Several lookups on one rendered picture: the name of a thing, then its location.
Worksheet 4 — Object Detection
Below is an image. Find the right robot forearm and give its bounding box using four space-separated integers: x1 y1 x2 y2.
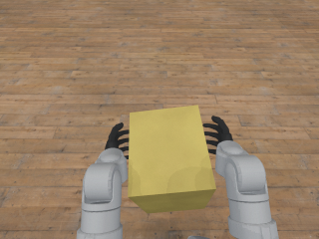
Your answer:
215 140 279 239

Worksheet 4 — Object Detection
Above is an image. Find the robot right hand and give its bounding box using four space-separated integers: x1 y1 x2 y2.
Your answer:
202 116 233 154

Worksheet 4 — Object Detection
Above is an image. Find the left robot forearm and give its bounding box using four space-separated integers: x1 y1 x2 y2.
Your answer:
76 147 128 239

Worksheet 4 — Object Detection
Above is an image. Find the robot left hand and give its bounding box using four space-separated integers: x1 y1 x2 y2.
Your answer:
105 122 130 159

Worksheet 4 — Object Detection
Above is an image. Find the carton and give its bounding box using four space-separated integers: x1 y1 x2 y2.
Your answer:
128 105 216 214

